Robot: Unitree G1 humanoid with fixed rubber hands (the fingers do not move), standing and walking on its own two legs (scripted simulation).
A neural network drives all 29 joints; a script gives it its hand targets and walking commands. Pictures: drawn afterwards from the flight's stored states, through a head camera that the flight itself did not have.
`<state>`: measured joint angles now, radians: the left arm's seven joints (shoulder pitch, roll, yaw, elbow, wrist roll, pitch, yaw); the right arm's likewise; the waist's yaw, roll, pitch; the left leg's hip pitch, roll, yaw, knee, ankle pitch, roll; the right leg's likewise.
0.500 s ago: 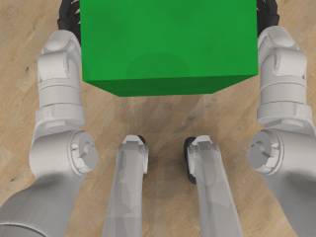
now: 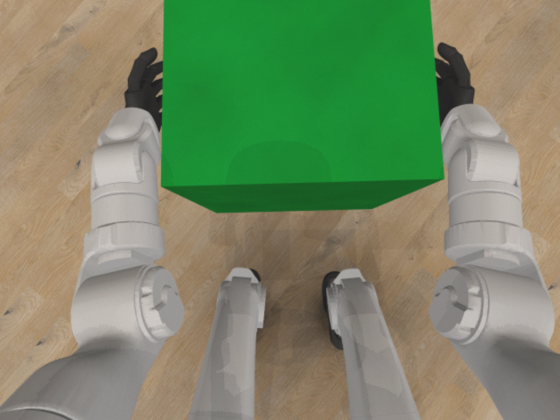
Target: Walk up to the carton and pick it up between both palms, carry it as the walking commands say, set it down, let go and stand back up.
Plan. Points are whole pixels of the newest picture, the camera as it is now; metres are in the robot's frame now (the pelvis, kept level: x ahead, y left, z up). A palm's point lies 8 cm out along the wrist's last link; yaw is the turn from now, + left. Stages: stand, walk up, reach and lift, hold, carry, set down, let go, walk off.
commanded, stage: reach and lift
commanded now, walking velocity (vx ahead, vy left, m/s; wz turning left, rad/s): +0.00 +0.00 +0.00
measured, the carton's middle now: (294, 114) +0.51 +0.01 -0.15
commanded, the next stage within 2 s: none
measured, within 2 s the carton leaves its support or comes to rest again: neither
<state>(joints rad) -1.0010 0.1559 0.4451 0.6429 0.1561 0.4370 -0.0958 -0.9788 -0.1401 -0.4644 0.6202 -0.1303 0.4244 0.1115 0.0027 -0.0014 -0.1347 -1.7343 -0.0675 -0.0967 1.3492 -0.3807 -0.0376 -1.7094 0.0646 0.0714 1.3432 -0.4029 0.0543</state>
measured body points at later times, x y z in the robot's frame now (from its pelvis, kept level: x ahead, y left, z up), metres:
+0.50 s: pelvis +0.02 +0.00 +0.06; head +0.25 +0.01 +0.45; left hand +0.47 +0.21 -0.01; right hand +0.48 -0.19 -0.01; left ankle +0.09 +0.13 -0.56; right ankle +0.09 -0.14 -0.56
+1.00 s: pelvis +0.05 +0.00 +0.12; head +0.22 +0.01 +0.54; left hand +0.44 +0.21 +0.06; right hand +0.45 -0.19 +0.07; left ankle +0.09 +0.13 -0.56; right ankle +0.09 -0.14 -0.56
